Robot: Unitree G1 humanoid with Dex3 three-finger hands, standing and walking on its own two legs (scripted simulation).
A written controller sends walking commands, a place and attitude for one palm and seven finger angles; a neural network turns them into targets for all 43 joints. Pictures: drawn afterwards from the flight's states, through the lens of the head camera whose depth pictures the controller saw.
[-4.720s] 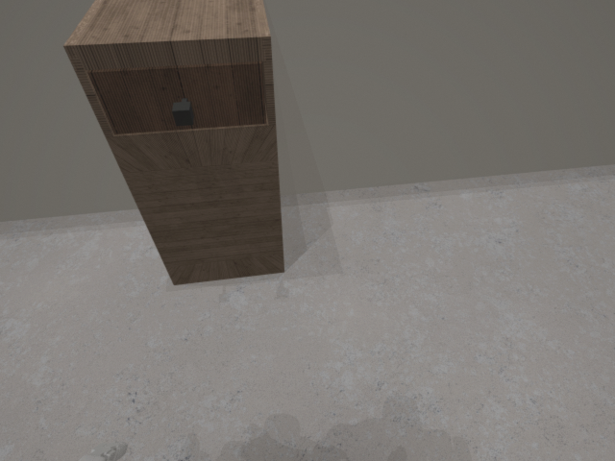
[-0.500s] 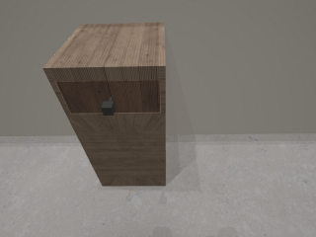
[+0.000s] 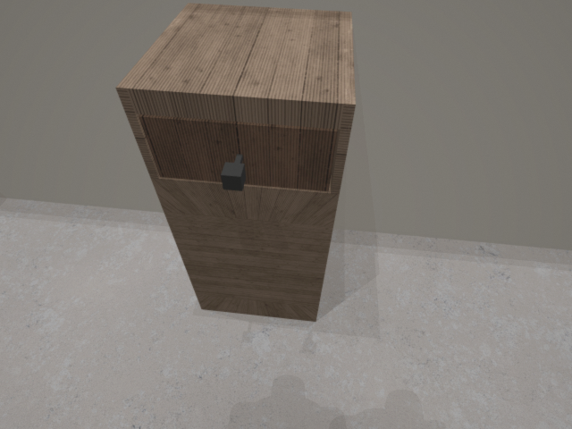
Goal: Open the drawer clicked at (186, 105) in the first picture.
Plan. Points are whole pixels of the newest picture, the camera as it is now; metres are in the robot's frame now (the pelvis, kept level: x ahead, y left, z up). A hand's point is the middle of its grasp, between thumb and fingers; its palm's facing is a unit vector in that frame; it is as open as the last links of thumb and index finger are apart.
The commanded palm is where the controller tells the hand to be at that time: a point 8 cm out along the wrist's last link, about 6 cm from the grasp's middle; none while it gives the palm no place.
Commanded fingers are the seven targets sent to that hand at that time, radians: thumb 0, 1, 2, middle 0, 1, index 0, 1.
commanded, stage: come to a stop and stand still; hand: left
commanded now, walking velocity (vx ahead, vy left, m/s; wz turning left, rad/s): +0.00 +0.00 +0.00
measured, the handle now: (235, 169) +0.58 +0.16 +0.01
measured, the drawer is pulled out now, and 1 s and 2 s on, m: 0.00 0.00 0.00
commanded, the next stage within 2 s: look again from close up in 0.32 s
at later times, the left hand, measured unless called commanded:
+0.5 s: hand out of the picture +0.05 +0.20 -0.17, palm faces -0.02 -0.97 -0.25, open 7.3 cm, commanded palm none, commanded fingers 0.00 0.90 0.90 -0.20 -0.30 -0.20 -0.30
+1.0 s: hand out of the picture +0.00 +0.16 -0.17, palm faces -0.01 -0.98 -0.22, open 7.3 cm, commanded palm none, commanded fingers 0.00 0.90 0.90 -0.20 -0.30 -0.20 -0.30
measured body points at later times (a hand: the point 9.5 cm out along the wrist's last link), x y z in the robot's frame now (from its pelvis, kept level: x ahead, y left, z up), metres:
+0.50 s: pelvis +0.00 +0.01 +0.00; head +0.03 +0.00 +0.45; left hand +0.05 +0.25 -0.15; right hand +0.01 -0.23 -0.16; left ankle -0.02 +0.13 -0.73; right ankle -0.05 -0.14 -0.73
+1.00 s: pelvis -0.01 -0.02 +0.00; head +0.01 -0.04 +0.45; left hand +0.00 +0.21 -0.15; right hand -0.01 -0.24 -0.17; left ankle -0.02 +0.13 -0.73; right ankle -0.05 -0.14 -0.73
